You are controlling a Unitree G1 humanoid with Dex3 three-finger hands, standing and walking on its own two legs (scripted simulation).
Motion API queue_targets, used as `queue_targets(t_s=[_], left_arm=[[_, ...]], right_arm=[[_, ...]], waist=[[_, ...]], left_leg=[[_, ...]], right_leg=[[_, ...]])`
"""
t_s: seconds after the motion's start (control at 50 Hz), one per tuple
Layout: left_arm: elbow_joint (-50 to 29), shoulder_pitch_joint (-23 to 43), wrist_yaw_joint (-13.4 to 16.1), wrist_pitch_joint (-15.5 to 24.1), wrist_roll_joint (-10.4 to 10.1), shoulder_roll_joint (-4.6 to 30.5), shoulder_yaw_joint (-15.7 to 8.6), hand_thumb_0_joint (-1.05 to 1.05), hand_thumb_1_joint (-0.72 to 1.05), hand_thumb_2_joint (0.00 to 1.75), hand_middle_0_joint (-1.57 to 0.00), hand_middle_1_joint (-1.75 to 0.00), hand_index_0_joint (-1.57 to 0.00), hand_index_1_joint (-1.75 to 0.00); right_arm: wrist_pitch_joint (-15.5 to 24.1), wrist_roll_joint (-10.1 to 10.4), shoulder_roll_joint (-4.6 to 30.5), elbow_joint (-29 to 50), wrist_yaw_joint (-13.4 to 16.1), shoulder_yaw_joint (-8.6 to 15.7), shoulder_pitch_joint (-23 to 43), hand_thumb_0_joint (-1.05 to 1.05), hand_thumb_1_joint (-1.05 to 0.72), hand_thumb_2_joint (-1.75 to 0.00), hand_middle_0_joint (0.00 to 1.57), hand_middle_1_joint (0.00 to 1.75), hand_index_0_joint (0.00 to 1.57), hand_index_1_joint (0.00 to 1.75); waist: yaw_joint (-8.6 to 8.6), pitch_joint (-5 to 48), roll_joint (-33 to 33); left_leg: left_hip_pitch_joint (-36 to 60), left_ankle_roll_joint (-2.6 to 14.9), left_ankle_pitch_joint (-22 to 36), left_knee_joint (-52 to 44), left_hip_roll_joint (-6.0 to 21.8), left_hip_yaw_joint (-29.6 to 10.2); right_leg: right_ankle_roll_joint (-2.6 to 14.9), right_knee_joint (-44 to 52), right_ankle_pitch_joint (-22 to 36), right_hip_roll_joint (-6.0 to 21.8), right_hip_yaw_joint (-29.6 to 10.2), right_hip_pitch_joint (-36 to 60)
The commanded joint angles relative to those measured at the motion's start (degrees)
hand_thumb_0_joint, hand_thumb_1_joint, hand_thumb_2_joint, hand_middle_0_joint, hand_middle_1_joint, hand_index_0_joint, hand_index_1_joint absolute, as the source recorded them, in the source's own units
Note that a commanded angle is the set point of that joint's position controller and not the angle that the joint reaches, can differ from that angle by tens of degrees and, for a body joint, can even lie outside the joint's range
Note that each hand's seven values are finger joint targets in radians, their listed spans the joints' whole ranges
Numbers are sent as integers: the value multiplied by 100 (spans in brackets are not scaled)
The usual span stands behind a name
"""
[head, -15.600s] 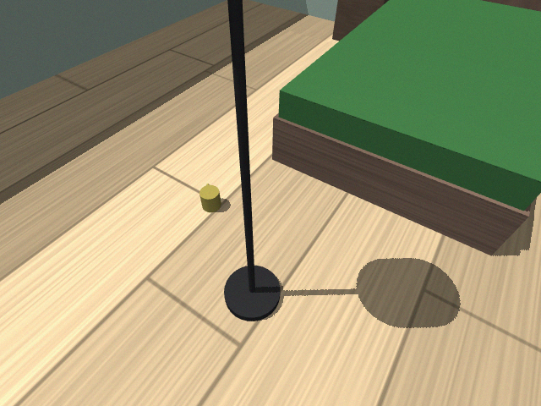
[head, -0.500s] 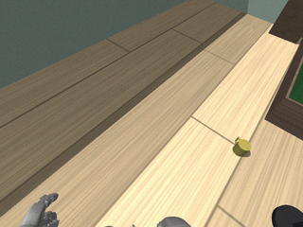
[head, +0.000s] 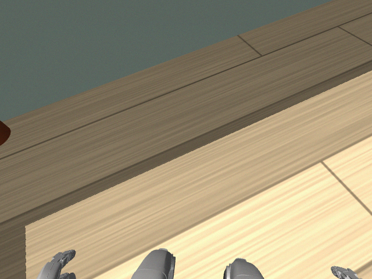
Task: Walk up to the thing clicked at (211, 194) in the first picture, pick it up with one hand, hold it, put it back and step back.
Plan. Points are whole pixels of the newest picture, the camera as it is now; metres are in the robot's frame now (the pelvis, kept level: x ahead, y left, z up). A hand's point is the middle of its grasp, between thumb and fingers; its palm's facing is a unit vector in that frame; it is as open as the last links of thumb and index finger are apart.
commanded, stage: walk up
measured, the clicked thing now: out of the picture +0.36 -0.85 -0.71
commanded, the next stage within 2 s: stand in 1.78 s
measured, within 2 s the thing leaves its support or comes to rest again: neither
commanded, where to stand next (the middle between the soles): +0.09 +0.08 m, yaw +32 degrees
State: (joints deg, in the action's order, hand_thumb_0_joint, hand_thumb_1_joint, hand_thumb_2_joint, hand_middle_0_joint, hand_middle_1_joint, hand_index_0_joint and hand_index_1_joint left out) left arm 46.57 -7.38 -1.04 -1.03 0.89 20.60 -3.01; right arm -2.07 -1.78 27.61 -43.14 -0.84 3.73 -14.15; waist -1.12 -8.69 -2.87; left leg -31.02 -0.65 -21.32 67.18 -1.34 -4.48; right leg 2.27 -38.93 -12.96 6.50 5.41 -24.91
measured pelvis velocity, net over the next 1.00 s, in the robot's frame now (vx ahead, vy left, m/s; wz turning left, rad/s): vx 0.04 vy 0.07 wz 0.54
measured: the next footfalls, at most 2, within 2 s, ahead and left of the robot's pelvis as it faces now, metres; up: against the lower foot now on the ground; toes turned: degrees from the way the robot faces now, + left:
left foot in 0.34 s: -0.01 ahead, +0.17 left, +0.00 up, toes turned +18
right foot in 0.68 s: +0.15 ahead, -0.05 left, +0.00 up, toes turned +31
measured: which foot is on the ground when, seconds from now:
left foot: up 0.00-0.32, down 0.34-0.74, up 0.76-0.96, down 0.98-1.00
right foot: down 0.00-0.36, up 0.38-0.66, down 0.68-1.00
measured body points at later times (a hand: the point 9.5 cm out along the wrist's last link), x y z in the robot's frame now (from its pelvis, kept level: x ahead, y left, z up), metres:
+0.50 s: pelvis -0.01 +0.05 +0.00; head -0.01 +0.07 +0.45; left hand -0.06 +0.39 -0.12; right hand +0.14 -0.26 -0.09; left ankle -0.05 +0.15 -0.72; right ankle +0.08 -0.08 -0.67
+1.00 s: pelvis +0.04 +0.07 -0.01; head +0.08 +0.08 +0.44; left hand -0.05 +0.39 -0.12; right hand +0.30 -0.13 -0.12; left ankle +0.01 +0.20 -0.72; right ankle +0.10 -0.05 -0.72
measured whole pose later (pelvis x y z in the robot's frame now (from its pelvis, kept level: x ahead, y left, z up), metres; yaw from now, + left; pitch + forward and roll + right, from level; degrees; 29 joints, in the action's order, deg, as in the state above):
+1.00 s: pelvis +0.04 +0.07 -0.01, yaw +31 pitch -2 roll +1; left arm 50.6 -10.1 -0.5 0.4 0.5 22.2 -1.6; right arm 2.3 0.4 23.3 -50.5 0.3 2.1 -8.9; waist -1.9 -6.8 -0.1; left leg -20.7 0.7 -16.5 39.1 -1.4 0.5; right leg -1.7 -43.9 -24.3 7.8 5.3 -17.6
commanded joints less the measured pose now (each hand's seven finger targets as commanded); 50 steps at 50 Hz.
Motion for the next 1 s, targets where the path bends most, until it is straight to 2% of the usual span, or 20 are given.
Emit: queue_targets(t_s=[0.0, 0.16, 0.26, 0.3, 0.32, 0.34, 0.36, 0.38, 0.44, 0.54, 0.6, 0.64, 0.66, 0.68, 0.7, 0.72, 0.78, 0.86, 0.94, 0.98], left_arm=[[-549, -220, 215, 304, 22, 1696, -612, 0, 90, 90, -20, -30, -20, -30], [-518, -560, 135, 382, 116, 2204, -805, 0, 90, 90, -20, -30, -20, -30], [-589, 137, 120, 282, 135, 2335, -775, 0, 90, 90, -20, -30, -20, -30], [-474, -111, 96, 171, 129, 1998, -652, 0, 90, 90, -20, -30, -20, -30], [-395, -274, 77, 102, 92, 1724, -540, 0, 90, 90, -20, -30, -20, -30], [-454, -338, 73, 65, -11, 1323, -393, 0, 90, 90, -20, -30, -20, -30], [-549, -50, 102, 102, 4, 1673, -451, 0, 90, 90, -20, -30, -20, -30], [-459, 263, 125, 168, 56, 2077, -555, 0, 90, 90, -20, -30, -20, -30], [125, -820, 50, 194, -24, 1798, -549, 0, 90, 90, -20, -30, -20, -30], [47, -406, 42, 214, 41, 1563, -457, 0, 90, 90, -20, -30, -20, -30], [-84, -326, 116, 373, -7, 1307, -355, 0, 90, 90, -20, -30, -20, -30], [37, -511, 183, 459, -12, 1168, -312, 0, 90, 90, -20, -30, -20, -30], [87, -764, 228, 508, 23, 1371, -349, 0, 90, 90, -20, -30, -20, -30], [101, -976, 266, 552, 74, 1834, -421, 0, 90, 90, -20, -30, -20, -30], [92, -846, 251, 514, 26, 2059, -484, 0, 90, 90, -20, -30, -20, -30], [36, -576, 213, 475, -3, 2162, -505, 0, 90, 90, -20, -30, -20, -30], [31, -536, 205, 438, -28, 1574, -304, 0, 90, 90, -20, -30, -20, -30], [71, -407, 239, 417, 34, 1668, -280, 0, 90, 90, -20, -30, -20, -30], [-84, 101, 163, 227, -99, 1535, -230, 0, 90, 90, -20, -30, -20, -30], [-61, -48, 152, 149, -111, 1198, -123, 0, 90, 90, -20, -30, -20, -30]], right_arm=[[-55, -84, 954, 155, -38, 411, -606, 0, -90, -90, 20, 30, 20, 30], [-31, -72, 929, 88, -213, 420, -159, 0, -90, -90, 20, 30, 20, 30], [-21, 112, 930, -229, -295, 495, -890, 0, -90, -90, 20, 30, 20, 30], [18, 61, 1114, -478, -214, 594, -1400, 0, -90, -90, 20, 30, 20, 30], [22, 8, 1313, -468, -142, 636, -1479, 0, -90, -90, 20, 30, 20, 30], [43, -61, 1685, -285, -47, 637, -1185, 0, -90, -90, 20, 30, 20, 30], [97, -48, 2050, 16, -42, 620, -558, 0, -90, -90, 20, 30, 20, 30], [111, 24, 2064, -34, -54, 588, -242, 0, -90, -90, 20, 30, 20, 30], [273, 39, 1412, 28, 96, 348, 314, 0, -90, -90, 20, 30, 20, 30], [412, 17, 1263, -151, 145, 322, -242, 0, -90, -90, 20, 30, 20, 30], [435, 31, 1199, -192, 173, 285, -440, 0, -90, -90, 20, 30, 20, 30], [419, 126, 1000, -156, 216, 199, -364, 0, -90, -90, 20, 30, 20, 30], [439, 244, 757, -124, 237, 108, -333, 0, -90, -90, 20, 30, 20, 30], [481, 333, 549, -4, 250, 36, -324, 0, -90, -90, 20, 30, 20, 30], [476, 296, 472, 11, 296, 9, -265, 0, -90, -90, 20, 30, 20, 30], [439, 215, 660, -90, 385, 88, -259, 0, -90, -90, 20, 30, 20, 30], [454, 161, 764, -298, 283, 136, -69, 0, -90, -90, 20, 30, 20, 30], [432, 225, 491, -390, 169, 90, -51, 0, -90, -90, 20, 30, 20, 30], [535, 189, 489, -726, 215, 180, -288, 0, -90, -90, 20, 30, 20, 30], [575, 102, 855, -694, 256, 283, -112, 0, -90, -90, 20, 30, 20, 30]], waist=[[-205, 1049, 1395], [-274, 756, 1327], [296, 1100, 1252], [542, 1311, 212], [637, 1028, -542], [532, 460, -1843], [486, -72, -1467], [435, -490, -1100], [-134, 108, -556], [164, 457, -632], [180, 817, -712], [-17, 1065, -353], [-166, 1435, -114], [-224, 1956, 701], [-240, 1787, 1201], [-154, 1587, 1633], [-102, 936, 1127], [-93, 1058, 1783], [229, 1081, 1314], [215, 1127, 385]], left_leg=[[-751, -135, 204, 18, 217, -145], [-120, -123, -429, -1385, 617, 373], [1702, 129, -219, -2417, 479, 797], [2650, 262, -616, -3054, 91, 736], [2884, 508, -1385, -3659, 253, -45], [2105, 939, -3352, -5180, 1292, -2351], [967, 1551, -4052, -6014, 2012, -4001], [344, 1751, -4088, -6159, 2117, -4109], [919, 1135, -1460, -4823, 1011, -1768], [1226, 1201, -201, -4450, 911, -1730], [1724, 1360, 2779, -3589, 1136, -1690], [1608, 1132, 4132, -2807, 879, -1198], [1543, 805, 3945, -2285, 633, -978], [830, 456, 3029, -1554, 256, -639], [-167, 255, 1161, -1298, -236, -38], [-179, 253, -1199, -1073, -19, 149], [-105, 264, -1186, -1238, -28, 110], [511, 217, -4, -1913, -64, 533], [1776, 175, 1500, -3389, -222, 915], [2593, 480, 2564, -3594, 445, -222]], right_leg=[[493, 1998, -1728, 1232, -1662, 1639], [836, 2131, -2315, 1811, -1105, 1239], [508, 1739, -2712, 1874, -238, -34], [172, 328, -3357, 1375, 174, -726], [-46, -738, -3282, 1003, 443, -1473], [-336, -2275, -2673, 195, 769, -2196], [-427, -2516, -2163, -27, -61, -2345], [-389, -2605, -1912, 135, -464, -1945], [-265, -2357, -860, 99, -487, -1267], [-255, -1315, -1021, -145, -476, -651], [-142, -350, -1203, -398, -420, -151], [-27, 884, -277, -566, -259, 774], [131, 1303, 570, -244, -686, 1484], [456, 1127, 1912, 717, -1716, 2484], [1041, 1104, 2332, 1460, -2582, 2872], [1637, 1033, 2803, 2193, -3194, 2460], [1056, 933, 2850, 1198, -1609, 2065], [745, 788, 3346, 773, -896, 1751], [522, -51, 1990, 609, -424, 923], [115, -812, 448, 179, -194, -119]])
